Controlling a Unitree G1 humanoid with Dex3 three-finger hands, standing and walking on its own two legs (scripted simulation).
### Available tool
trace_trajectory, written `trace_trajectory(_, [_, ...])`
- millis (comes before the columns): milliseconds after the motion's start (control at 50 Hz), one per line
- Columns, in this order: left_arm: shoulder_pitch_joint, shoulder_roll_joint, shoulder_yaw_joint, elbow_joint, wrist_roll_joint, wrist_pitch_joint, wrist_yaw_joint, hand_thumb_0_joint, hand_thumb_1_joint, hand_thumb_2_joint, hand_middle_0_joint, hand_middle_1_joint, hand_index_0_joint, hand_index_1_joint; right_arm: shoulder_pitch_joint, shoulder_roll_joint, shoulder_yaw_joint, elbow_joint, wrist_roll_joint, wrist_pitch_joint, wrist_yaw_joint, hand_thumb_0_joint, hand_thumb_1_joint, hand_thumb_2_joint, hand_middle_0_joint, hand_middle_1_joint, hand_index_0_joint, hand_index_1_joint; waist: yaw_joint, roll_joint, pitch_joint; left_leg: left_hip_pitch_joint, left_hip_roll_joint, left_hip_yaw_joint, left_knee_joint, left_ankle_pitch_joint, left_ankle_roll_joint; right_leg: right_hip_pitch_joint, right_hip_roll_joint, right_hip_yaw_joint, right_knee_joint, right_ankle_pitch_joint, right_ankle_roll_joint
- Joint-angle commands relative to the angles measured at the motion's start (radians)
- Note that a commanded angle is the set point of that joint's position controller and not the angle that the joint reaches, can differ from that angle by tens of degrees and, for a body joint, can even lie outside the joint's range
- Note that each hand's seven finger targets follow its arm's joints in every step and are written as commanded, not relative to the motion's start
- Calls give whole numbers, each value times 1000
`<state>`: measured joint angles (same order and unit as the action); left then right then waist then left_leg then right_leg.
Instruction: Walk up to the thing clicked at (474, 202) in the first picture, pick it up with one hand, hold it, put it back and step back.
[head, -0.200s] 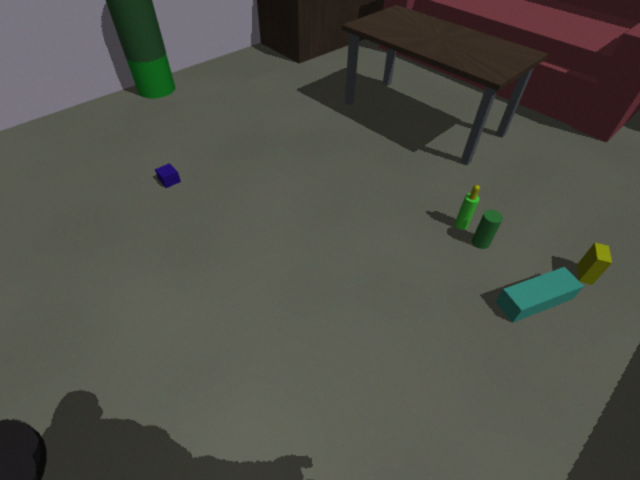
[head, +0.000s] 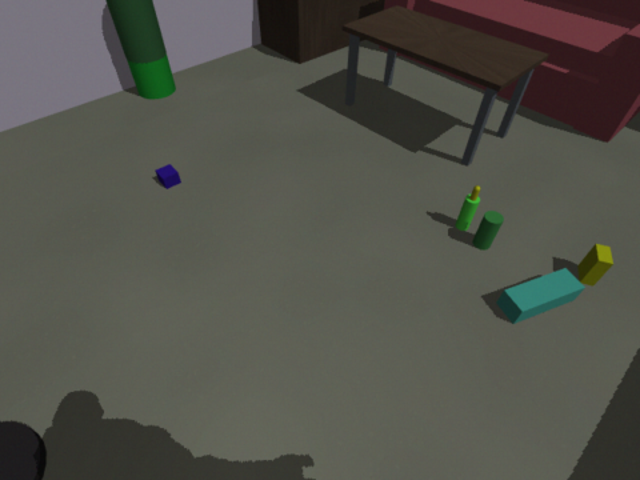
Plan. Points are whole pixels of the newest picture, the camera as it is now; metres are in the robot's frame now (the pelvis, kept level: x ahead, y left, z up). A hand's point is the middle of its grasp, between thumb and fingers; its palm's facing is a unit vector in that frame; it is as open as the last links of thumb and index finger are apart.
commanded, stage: stand
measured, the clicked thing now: (469, 207) +1.29 -0.65 -0.67
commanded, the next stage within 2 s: walk up in 0.92 s
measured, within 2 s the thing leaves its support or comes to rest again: neither
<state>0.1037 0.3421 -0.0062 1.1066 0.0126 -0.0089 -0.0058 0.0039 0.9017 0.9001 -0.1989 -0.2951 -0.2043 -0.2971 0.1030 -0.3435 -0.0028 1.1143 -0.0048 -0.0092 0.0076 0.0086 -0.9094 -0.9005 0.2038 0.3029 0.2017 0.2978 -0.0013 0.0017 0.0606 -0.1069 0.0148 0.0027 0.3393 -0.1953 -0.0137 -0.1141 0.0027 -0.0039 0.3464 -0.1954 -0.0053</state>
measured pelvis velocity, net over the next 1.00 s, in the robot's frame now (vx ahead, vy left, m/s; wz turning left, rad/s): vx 0.00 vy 0.00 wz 0.05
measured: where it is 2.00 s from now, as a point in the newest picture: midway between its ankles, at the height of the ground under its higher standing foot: outside the picture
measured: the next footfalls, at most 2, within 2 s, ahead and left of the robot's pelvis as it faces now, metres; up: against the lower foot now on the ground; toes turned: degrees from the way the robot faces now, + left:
left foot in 1.32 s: +0.00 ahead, +0.17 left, +0.00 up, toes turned +16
right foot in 1.64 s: +0.11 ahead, -0.11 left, +0.00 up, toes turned +34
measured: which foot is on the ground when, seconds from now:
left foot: down 0.00-1.00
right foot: down 0.00-1.00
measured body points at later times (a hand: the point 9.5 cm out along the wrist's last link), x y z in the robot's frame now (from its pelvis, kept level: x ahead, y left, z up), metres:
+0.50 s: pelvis +0.01 +0.00 +0.00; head +0.02 +0.00 +0.45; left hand +0.09 +0.30 -0.13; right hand +0.08 -0.30 -0.13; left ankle -0.01 +0.13 -0.75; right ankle +0.00 -0.12 -0.75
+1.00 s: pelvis +0.00 +0.00 +0.00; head +0.02 +0.00 +0.45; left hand +0.08 +0.31 -0.13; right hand +0.08 -0.30 -0.13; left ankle -0.01 +0.13 -0.75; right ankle +0.00 -0.11 -0.75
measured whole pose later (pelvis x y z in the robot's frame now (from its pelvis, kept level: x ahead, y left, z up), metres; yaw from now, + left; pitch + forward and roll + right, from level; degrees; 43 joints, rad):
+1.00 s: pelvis +0.00 +0.00 +0.00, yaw +3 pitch -2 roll +0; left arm 0.09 0.37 0.03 1.04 0.01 0.01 -0.01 0.00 0.90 0.90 -0.20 -0.30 -0.21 -0.30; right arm 0.15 -0.35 -0.03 1.03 0.00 0.01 0.02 0.01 -0.91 -0.90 0.21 0.30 0.20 0.30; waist -0.01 -0.01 0.08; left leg -0.16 0.00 -0.05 0.40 -0.21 -0.01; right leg -0.15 -0.01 -0.05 0.41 -0.23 -0.01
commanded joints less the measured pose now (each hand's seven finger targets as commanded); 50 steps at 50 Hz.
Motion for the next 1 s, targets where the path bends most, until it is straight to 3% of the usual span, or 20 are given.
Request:
trace_trajectory(0, [-36, 210, 42, -60, -3, -26, 17, 0, 900, 900, -200, -300, -200, -300, -36, -209, -39, -57, -4, -21, -17, 0, -900, -900, 200, 300, 200, 300, 1, -3, -100, 20, 112, -85, -40, 166, 35, 11, -129, 99, -55, 181, -21])
trace_trajectory(140, [-39, 214, 42, -61, -3, -25, 17, 0, 900, 900, -200, -300, -200, -300, -38, -206, -38, -56, -2, -23, -18, 0, -900, -900, 200, 300, 200, 300, -1, -5, -105, 39, 116, -85, -45, 202, 33, 14, -130, 92, -49, 213, -24])
trace_trajectory(480, [-34, 211, 42, -59, -3, -26, 17, 0, 900, 900, -200, -300, -200, -300, -39, -212, -41, -55, -3, -18, -16, 0, -900, -900, 200, 300, 200, 300, 1, 5, -83, 25, 112, -84, -52, 136, 32, 13, -130, 99, -73, 165, -22])
trace_trajectory(640, [-28, 215, 45, -60, -4, -26, 19, 0, 900, 900, -200, -300, -200, -300, -33, -213, -39, -59, -3, -20, -19, 0, -900, -900, 200, 300, 200, 300, 1, 9, -106, 46, 120, -80, -45, 216, 35, 36, -133, 91, -54, 242, -24])
trace_trajectory(880, [-21, 216, 45, -56, -3, -25, 18, 0, 900, 900, -200, -300, -200, -300, -25, -212, -39, -57, -2, -18, -17, 0, -900, -900, 200, 300, 200, 300, 0, -8, -69, 34, 114, -84, -62, 145, 32, 4, -126, 95, -78, 163, -20])
trace_trajectory(900, [-82, 294, 96, -123, -3, -11, 10, 0, 900, 900, -200, -300, -200, -300, 21, -298, -82, -140, -1, -5, -10, 0, -900, -900, 200, 300, 200, 300, 2, -20, 11, -172, 97, -157, 14, 354, 57, 60, -72, -2, 53, 111, -1])
trace_trajectory(920, [-61, 280, 99, -131, -5, -4, 15, 0, 900, 900, -200, -300, -200, -300, 42, -289, -86, -146, 2, -4, -11, 0, -900, -900, 200, 300, 200, 300, 2, -7, -6, -202, 108, -169, 14, 364, 68, 75, -66, 3, 77, 62, -16])
trace_trajectory(940, [-16, 271, 100, -160, -6, 0, 13, 0, 900, 900, -200, -300, -200, -300, 18, -305, -96, -184, 0, -3, -9, 0, -900, -900, 200, 300, 200, 300, 18, 45, -58, -149, 124, -191, 38, 412, 84, 54, -69, -1, 115, 85, -17])
trace_trajectory(980, [21, 251, 108, -175, -1, 8, 12, 0, 900, 900, -200, -300, -200, -300, 26, -301, -118, -224, -6, 2, -12, 0, -900, -900, 200, 300, 200, 300, 20, 82, -112, -169, 139, -257, 76, 352, 115, 46, -65, 0, 162, 25, -36])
